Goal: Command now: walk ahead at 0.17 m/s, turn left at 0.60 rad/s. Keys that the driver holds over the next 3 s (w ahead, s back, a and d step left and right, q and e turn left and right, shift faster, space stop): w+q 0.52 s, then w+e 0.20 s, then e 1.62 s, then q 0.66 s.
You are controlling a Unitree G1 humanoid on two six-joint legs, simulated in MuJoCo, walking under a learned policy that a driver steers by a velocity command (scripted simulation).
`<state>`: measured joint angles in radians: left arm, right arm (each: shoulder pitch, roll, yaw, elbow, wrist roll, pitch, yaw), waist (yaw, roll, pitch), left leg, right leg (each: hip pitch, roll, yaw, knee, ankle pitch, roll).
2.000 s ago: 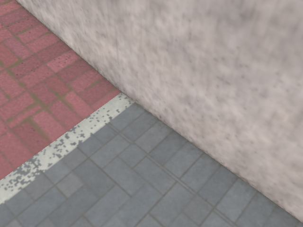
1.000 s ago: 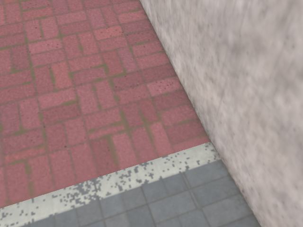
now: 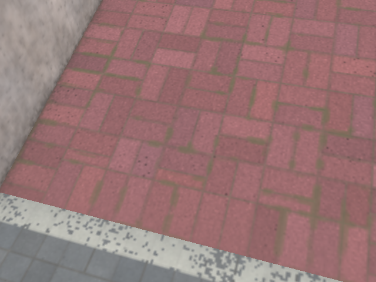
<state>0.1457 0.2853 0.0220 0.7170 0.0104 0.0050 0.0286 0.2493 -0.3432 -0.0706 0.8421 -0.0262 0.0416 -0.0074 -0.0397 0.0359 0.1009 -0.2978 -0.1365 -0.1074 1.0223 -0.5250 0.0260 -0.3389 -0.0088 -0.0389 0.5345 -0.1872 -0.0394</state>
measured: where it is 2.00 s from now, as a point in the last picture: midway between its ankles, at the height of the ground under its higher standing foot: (132, 279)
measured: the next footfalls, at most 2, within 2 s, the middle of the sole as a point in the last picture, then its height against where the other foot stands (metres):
left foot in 0.42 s outside the picture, level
right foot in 0.90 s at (160, 259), level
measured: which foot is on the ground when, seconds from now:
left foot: up 0.00-0.40, down 0.42-0.90, up 0.92-1.00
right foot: down 0.00-0.42, up 0.44-0.88, down 0.90-1.00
